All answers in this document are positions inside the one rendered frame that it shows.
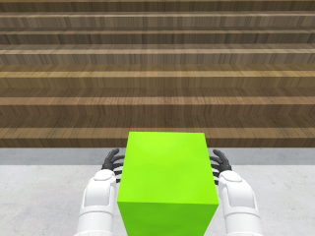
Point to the carton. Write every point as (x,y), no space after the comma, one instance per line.
(167,186)

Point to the left robot hand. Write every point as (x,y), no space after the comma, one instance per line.
(110,165)

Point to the robot left forearm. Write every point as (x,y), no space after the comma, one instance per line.
(97,205)

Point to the robot right forearm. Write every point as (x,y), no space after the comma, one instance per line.
(239,205)

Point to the right robot hand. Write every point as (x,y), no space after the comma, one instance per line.
(223,164)

